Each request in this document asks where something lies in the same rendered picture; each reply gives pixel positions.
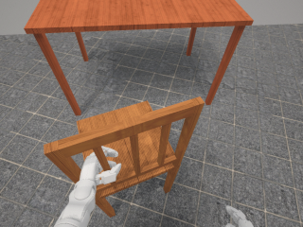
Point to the chair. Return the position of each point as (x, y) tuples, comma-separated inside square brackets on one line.
[(141, 138)]

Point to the left robot hand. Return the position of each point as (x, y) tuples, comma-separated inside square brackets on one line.
[(92, 167)]

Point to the table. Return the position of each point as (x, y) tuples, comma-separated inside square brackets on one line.
[(63, 16)]

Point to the right robot hand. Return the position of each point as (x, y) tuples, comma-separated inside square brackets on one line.
[(238, 216)]

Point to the left robot forearm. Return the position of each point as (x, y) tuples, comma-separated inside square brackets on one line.
[(82, 201)]

